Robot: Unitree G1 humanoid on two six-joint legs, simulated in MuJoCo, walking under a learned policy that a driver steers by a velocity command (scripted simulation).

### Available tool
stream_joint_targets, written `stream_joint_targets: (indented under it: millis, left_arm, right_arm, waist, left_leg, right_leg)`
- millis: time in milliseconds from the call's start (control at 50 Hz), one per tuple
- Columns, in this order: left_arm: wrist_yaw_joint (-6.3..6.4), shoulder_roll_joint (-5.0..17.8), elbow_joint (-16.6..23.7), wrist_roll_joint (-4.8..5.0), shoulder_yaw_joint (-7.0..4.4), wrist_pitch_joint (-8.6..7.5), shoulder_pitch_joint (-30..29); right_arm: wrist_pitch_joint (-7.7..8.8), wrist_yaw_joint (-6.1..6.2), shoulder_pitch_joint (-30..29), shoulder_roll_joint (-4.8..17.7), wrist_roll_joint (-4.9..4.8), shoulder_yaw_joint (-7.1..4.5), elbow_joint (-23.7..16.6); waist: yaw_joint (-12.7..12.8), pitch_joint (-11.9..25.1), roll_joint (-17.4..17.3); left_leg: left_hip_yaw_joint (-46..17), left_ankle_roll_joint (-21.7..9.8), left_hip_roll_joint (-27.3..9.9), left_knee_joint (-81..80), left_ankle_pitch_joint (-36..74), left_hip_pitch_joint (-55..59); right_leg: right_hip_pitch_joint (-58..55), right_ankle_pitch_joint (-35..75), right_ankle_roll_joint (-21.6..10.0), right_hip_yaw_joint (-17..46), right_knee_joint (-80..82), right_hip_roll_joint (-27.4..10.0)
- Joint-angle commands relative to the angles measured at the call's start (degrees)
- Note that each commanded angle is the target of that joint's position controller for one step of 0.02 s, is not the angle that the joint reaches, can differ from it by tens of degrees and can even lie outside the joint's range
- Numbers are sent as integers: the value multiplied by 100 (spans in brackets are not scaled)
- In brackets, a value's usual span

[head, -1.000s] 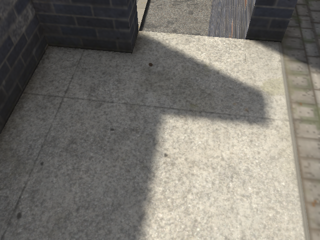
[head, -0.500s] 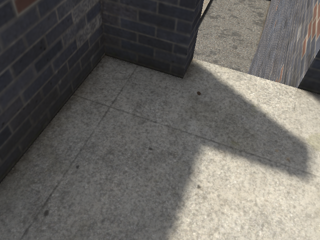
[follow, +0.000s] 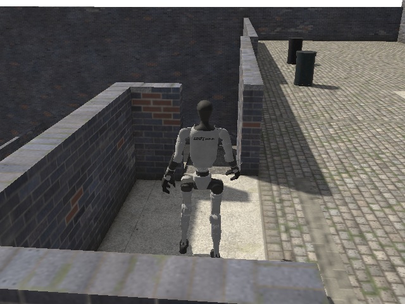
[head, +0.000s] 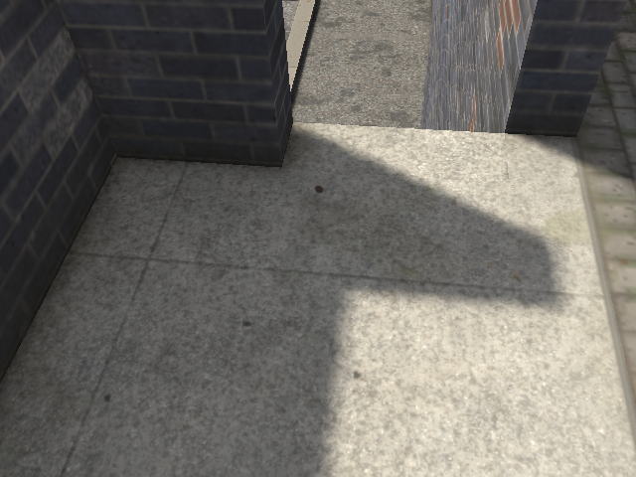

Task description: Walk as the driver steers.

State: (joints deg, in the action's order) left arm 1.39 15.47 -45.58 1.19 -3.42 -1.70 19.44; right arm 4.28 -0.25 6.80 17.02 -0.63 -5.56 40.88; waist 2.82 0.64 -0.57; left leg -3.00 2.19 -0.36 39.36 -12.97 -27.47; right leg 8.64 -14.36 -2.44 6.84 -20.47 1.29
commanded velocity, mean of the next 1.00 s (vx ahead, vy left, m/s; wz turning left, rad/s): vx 0.46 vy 0.00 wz -0.26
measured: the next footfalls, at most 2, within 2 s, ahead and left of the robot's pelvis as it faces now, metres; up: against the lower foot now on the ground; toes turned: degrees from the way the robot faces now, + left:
left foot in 0.12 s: +0.14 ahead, +0.15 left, +0.00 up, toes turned -8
right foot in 0.62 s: +0.37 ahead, -0.20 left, +0.00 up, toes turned -22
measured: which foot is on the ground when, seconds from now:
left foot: up 0.00-0.10, down 0.12-0.62, up 0.64-1.00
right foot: down 0.00-0.12, up 0.14-0.60, down 0.62-1.00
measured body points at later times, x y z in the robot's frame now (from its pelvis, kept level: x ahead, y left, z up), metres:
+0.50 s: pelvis +0.19 +0.00 -0.01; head +0.22 +0.00 +0.44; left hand +0.46 +0.17 -0.10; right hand +0.11 -0.27 -0.13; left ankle +0.10 +0.15 -0.75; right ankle +0.30 -0.19 -0.70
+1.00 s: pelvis +0.44 -0.14 -0.01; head +0.46 -0.15 +0.44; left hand +0.56 +0.12 -0.12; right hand +0.53 -0.43 -0.12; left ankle +0.66 -0.02 -0.69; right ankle +0.34 -0.18 -0.75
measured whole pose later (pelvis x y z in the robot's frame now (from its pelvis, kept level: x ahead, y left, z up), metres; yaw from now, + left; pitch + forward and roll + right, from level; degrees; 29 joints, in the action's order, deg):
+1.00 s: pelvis +0.44 -0.14 -0.01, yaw -13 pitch +1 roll -2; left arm -0.4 14.4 -45.6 -0.6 -3.7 -5.9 18.5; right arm 3.1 -1.2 9.8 16.2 -1.3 -3.1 44.1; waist 2.9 -0.8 -2.9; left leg -4.3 -0.4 -5.7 44.7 5.3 -41.3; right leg -1.6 -14.7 -3.7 -9.4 -11.7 4.1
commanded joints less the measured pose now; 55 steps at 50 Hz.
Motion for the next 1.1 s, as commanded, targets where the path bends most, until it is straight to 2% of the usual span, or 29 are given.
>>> stream_joint_targets:
  millis: [20, 60, 100, 120, 140, 160, 180, 200, 220, 260, 320, 400, 460, 520, 560, 580, 600, 620, 640, 660, 680, 700, 720, 740, 800, 880, 960, 1040, 1100]
  left_arm:
    - [-18, 1160, 467, 49, -310, -68, -100]
    - [-42, 1109, 534, 66, -296, -43, -171]
    - [-52, 800, 626, 39, -206, -29, -280]
    - [-55, 471, 722, -4, -108, -49, -414]
    - [-47, -8, 976, -12, 24, -109, -407]
    - [-48, 412, 1141, 135, -64, -179, -193]
    - [-61, 813, 1018, 160, -177, -177, -253]
    - [-94, 864, 940, 110, -208, -155, -376]
    - [-110, 761, 892, 59, -208, -150, -378]
    - [-187, 606, 947, 49, -197, -119, -531]
    - [-228, 417, 1091, 34, -150, -65, -726]
    - [-298, 279, 1306, 11, -80, -68, -1239]
    - [-418, 143, 1477, 0, -5, -107, -1798]
    - [-500, 148, 1639, 33, 9, -135, -2062]
    - [-511, 367, 1672, 1, -92, -139, -1868]
    - [-491, 579, 1564, -10, -210, -125, -1335]
    - [-433, 847, 1288, 3, -377, -103, -364]
    - [-320, 1248, 1087, -11, -527, -44, 590]
    - [-288, 1836, 1075, -58, -530, -95, 472]
    - [-298, 1258, 1137, -95, -393, -148, 727]
    - [-327, 1017, 1023, -132, -299, -209, 409]
    - [-326, 879, 986, -89, -247, -245, 21]
    - [-337, 680, 972, -114, -193, -276, -320]
    - [-346, 506, 981, -163, -146, -327, -530]
    - [-342, 497, 781, -160, -179, -520, -623]
    - [-236, 558, 534, -212, -208, -556, -478]
    - [-150, 695, 398, -175, -219, -525, -397]
    - [-92, 832, 157, -106, -263, -368, 0]
    - [-26, 996, 143, -80, -296, -200, -63]
  right_arm:
    - [211, -74, -734, 302, -92, -9, -584]
    - [264, -83, -461, 429, -144, -59, -546]
    - [311, -37, 193, 537, -136, -136, -368]
    - [335, 28, 934, 759, -83, -212, -239]
    - [314, 71, 1581, 1279, 107, -302, -160]
    - [312, -14, 1609, 1387, 191, -319, -98]
    - [325, -28, 1262, 893, 97, -185, -179]
    - [307, -11, 1056, 597, 45, -100, -203]
    - [279, 1, 847, 482, 71, -51, -220]
    - [274, 26, 754, 385, 102, -8, -173]
    - [312, 40, 939, 433, 110, -22, -24]
    - [239, 87, 983, 613, 106, -47, 139]
    - [183, 112, 1181, 753, 36, -64, 289]
    - [115, 65, 1418, 882, -81, -80, 480]
    - [57, 61, 1403, 1081, -125, -118, 535]
    - [17, 74, 1370, 1172, -124, -128, 561]
    - [-15, 104, 1355, 1118, -121, -85, 567]
    - [13, 132, 1392, 869, -3, 36, 435]
    - [128, 39, 2173, -15, 98, 327, 242]
    - [280, -19, 1697, 613, -152, 201, 372]
    - [303, -32, 1069, 816, -332, 126, 138]
    - [305, 7, 867, 714, -255, 166, 90]
    - [266, 34, 802, 683, -116, 146, 135]
    - [171, 24, 1035, 668, -107, 119, 213]
    - [-77, 35, 1297, 389, -134, 144, 338]
    - [-107, 42, 756, 306, -93, 142, 172]
    - [-42, -101, 71, 157, -58, 215, -26]
    - [-22, -266, -584, 61, -57, 281, -397]
    - [-29, -386, -635, 160, -70, 235, -634]
  waist:
    - [83, -159, 984]
    - [-107, -127, 1005]
    - [-473, 33, 899]
    - [-810, 365, 581]
    - [-889, 825, -937]
    - [-658, 649, -1661]
    - [-602, 48, -1103]
    - [-572, -243, -808]
    - [-470, -244, -609]
    - [-429, -311, -629]
    - [-465, -290, -485]
    - [-563, -415, -416]
    - [-760, -596, -322]
    - [-733, -730, -297]
    - [-457, -464, -475]
    - [-86, -81, -572]
    - [436, 472, -492]
    - [813, 1129, -34]
    - [13, 1964, 1556]
    - [537, 2496, 868]
    - [496, 1446, 726]
    - [234, 850, 388]
    - [16, 503, 303]
    - [-214, 389, 417]
    - [-432, 145, 382]
    - [-316, -245, 321]
    - [-47, -450, 257]
    - [216, -664, 184]
    - [59, -456, 358]
  left_leg:
    - [186, 53, 214, -720, 0, 236]
    - [144, -23, 214, -1095, 185, 821]
    - [156, -178, 117, -1503, 273, 1881]
    - [-460, -419, -528, -1628, -69, 2935]
    - [-2447, -994, -1828, -2257, -1480, 4070]
    - [-4151, -1560, -2522, -2771, -2847, 3707]
    - [-3617, -1520, -2335, -2823, -2993, 3328]
    - [-2727, -1307, -1968, -2801, -2250, 3026]
    - [-2097, -1163, -1710, -2828, -1469, 2796]
    - [-1130, -1053, -1437, -2968, -240, 2459]
    - [-404, -1167, -1380, -3061, 686, 2428]
    - [313, -1145, -1386, -3080, 1320, 2522]
    - [705, -1082, -1430, -3087, 1375, 2521]
    - [827, -1076, -1610, -2993, 1836, 2821]
    - [978, -1021, -1678, -2405, 3748, 3086]
    - [1127, -937, -1619, -1651, 4786, 3123]
    - [1347, -789, -1427, -499, 5157, 2687]
    - [1363, -560, -1200, 1242, 3379, 1235]
    - [818, -247, -100, 3411, -1977, -930]
    - [-345, -322, -64, 4102, -2064, -1265]
    - [-261, -386, -300, 4142, -1578, -1695]
    - [-203, -419, -598, 3700, -1013, -1555]
    - [-185, -397, -771, 3356, -673, -1287]
    - [-273, -395, -896, 3192, -380, -916]
    - [-343, -280, -875, 2878, 27, -704]
    - [-515, -173, -682, 1900, 1119, -1336]
    - [-78, -248, -550, 502, 2133, -1223]
    - [242, -420, -478, -173, 1776, -1687]
    - [701, -660, -162, -370, 941, -1341]
  right_leg:
    - [350, -817, -1012, 1392, 717, -1098]
    - [575, -1042, -910, 1669, 528, -1102]
    - [1022, -1175, -638, 1631, -55, -769]
    - [1689, -1366, -366, 1282, -1103, -446]
    - [3006, -1845, -27, 333, -3157, 262]
    - [3844, -1982, -4, 309, -4363, 49]
    - [4123, -1459, -27, 382, -4869, -268]
    - [4102, -949, -7, 277, -4960, -385]
    - [3931, -546, 20, 232, -4908, -497]
    - [3706, -17, 85, 114, -4805, -674]
    - [3817, 440, 243, -8, -4583, -691]
    - [3772, 1198, 341, -225, -3352, -695]
    - [3407, 1481, 223, -598, -2449, -642]
    - [3051, 1017, -63, -803, -1817, -490]
    - [2368, 493, -333, -1064, -1559, -156]
    - [1573, 429, -490, -1192, -1382, 73]
    - [133, 816, -673, -1287, -1062, 311]
    - [-1767, 1027, -911, -234, -1291, -405]
    - [-3368, -41, -1885, 3127, -602, -2156]
    - [-3257, -425, -1943, 3917, 124, -2433]
    - [-2519, 127, -1610, 2773, 181, -2216]
    - [-1582, 743, -1378, 1907, 227, -1970]
    - [-846, 1158, -1224, 1327, 354, -1726]
    - [-396, 1368, -1132, 895, 561, -1543]
    - [129, 1778, -1127, 168, 1075, -1475]
    - [-27, 2243, -906, -668, 1269, -1313]
    - [-302, 2209, -654, -1225, 1399, -1256]
    - [-1280, 2747, -613, -1432, 1106, -1564]
    - [-1701, 4549, -504, -1653, 403, -1661]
